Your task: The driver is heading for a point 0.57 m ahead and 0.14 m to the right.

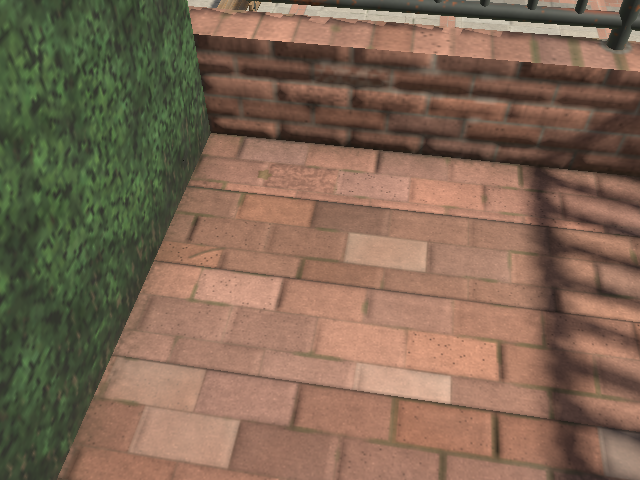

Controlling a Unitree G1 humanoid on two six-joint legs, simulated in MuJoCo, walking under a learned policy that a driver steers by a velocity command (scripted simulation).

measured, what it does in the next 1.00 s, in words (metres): stands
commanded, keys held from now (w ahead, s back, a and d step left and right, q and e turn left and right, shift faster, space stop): no key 0.70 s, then w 0.30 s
